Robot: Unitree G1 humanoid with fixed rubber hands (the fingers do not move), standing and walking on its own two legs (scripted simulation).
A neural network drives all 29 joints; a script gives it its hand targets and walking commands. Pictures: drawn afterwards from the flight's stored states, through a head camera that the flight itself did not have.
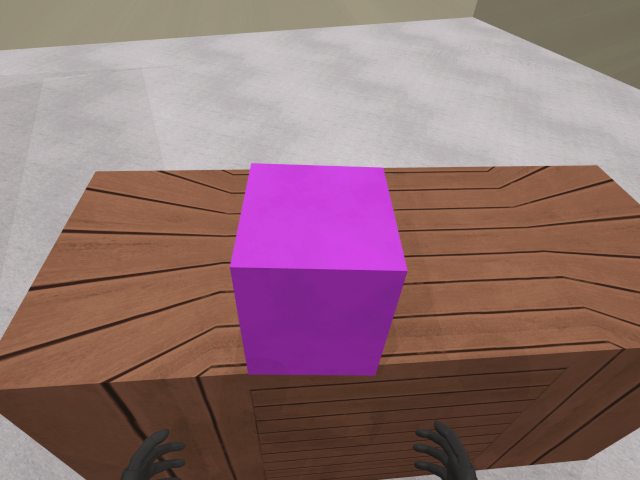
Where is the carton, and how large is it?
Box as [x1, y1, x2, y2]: [230, 163, 407, 375]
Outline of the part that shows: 251,163 230,264 248,374 374,375 407,270 382,167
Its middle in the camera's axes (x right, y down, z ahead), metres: -0.01 +0.05 +0.60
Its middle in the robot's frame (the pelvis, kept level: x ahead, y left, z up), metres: +0.43 +0.02 +0.03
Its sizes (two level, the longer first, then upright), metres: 0.210 0.200 0.250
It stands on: a pedestal, 0.68 m high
